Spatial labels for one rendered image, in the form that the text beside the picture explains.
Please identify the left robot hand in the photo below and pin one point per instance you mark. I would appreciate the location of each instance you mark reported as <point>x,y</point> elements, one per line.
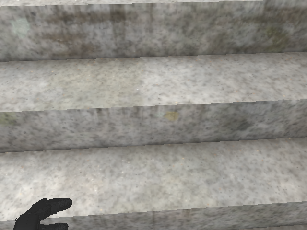
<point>41,210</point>

